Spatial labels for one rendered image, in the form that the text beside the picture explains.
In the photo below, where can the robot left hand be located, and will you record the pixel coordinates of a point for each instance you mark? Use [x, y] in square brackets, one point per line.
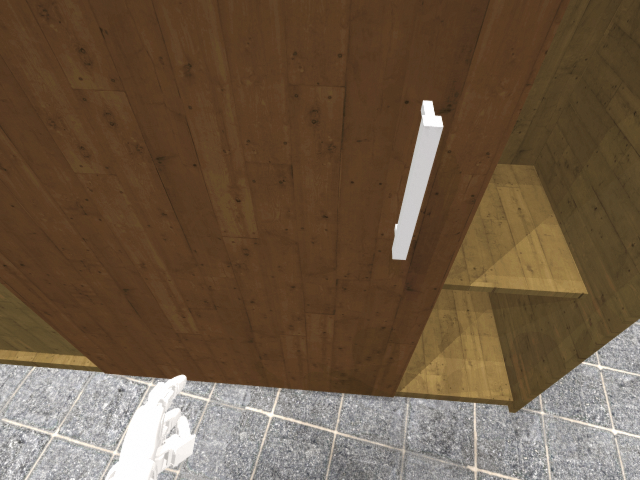
[147, 432]

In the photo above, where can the wardrobe door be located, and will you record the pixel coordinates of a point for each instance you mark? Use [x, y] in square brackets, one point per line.
[21, 329]
[210, 188]

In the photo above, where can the robot left forearm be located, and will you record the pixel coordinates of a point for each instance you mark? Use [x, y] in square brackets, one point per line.
[133, 468]

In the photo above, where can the handle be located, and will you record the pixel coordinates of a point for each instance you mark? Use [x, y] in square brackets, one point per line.
[428, 138]

